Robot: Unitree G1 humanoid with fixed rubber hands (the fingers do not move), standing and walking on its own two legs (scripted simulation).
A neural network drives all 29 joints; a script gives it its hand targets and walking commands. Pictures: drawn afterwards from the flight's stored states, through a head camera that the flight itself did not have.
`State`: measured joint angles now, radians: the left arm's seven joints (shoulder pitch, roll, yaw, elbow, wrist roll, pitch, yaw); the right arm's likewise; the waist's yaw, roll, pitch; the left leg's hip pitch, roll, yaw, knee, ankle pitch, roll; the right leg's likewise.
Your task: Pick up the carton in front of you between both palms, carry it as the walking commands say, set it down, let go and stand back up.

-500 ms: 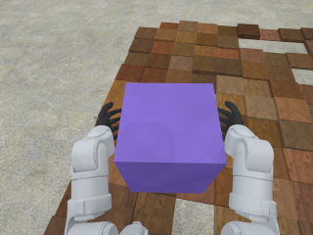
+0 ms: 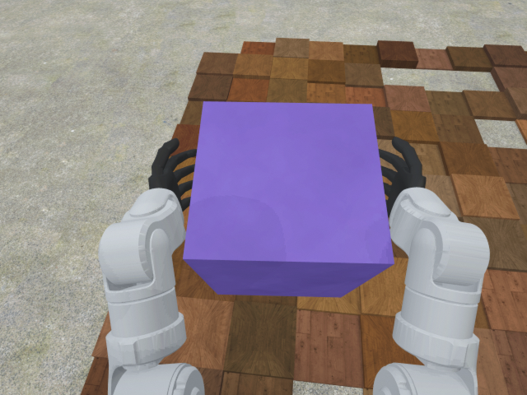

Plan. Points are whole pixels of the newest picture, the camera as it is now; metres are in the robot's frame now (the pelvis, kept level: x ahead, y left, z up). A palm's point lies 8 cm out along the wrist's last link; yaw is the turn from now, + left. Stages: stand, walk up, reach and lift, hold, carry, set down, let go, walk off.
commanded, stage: carry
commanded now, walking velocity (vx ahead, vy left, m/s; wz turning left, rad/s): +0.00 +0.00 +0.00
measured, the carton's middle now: (282, 214) +0.37 +0.00 +0.06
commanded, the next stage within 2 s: none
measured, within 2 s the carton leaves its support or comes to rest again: neither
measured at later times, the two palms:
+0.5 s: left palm (198, 161) +0.43 +0.12 +0.11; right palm (401, 150) +0.45 -0.18 +0.11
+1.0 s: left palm (237, 147) +0.49 +0.07 +0.08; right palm (417, 140) +0.51 -0.23 +0.08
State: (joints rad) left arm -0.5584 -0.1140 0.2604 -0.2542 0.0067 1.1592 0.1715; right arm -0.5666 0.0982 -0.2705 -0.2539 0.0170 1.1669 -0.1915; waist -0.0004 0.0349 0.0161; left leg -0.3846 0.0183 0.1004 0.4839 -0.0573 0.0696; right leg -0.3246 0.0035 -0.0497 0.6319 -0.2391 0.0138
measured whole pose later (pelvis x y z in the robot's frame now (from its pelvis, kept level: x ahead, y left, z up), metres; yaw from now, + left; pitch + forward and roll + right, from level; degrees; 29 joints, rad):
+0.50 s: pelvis +0.10 -0.05 +0.00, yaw +4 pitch +5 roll +1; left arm -0.47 -0.08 0.26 -0.12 0.02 1.09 0.15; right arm -0.51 0.13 -0.24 -0.07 -0.07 1.07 -0.15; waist -0.02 0.00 -0.05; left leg -0.22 0.00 0.11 0.33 -0.12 0.06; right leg -0.36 0.03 -0.04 0.80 -0.34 -0.01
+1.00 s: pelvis +0.17 -0.09 -0.03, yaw +3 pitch +4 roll +0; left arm -0.47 -0.12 0.26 -0.03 0.05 1.06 0.14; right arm -0.50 0.10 -0.25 -0.01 -0.05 1.07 -0.15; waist 0.00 0.03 -0.08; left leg -0.25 0.06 0.05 0.55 -0.37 -0.04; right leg -0.33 0.06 -0.10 0.54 -0.29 -0.09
